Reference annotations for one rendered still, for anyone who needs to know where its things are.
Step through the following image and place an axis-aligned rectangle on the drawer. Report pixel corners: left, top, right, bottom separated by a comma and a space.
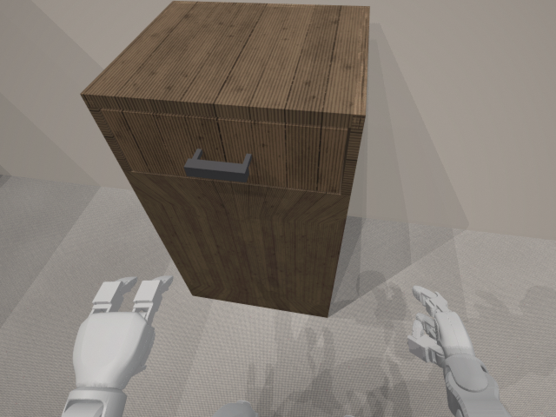
100, 108, 348, 193

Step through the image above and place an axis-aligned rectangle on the robot left forearm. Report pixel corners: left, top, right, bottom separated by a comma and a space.
61, 387, 127, 417

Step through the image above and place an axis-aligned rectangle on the cabinet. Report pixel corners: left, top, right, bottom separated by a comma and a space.
80, 1, 370, 318

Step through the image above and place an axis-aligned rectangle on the right robot hand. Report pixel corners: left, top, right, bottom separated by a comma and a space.
407, 286, 476, 368

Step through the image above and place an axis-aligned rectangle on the left robot hand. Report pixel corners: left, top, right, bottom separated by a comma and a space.
73, 275, 173, 390

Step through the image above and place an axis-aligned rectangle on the robot right forearm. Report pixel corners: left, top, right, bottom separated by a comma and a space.
443, 354, 512, 417

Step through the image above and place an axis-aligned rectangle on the handle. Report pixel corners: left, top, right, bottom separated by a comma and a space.
184, 149, 252, 182

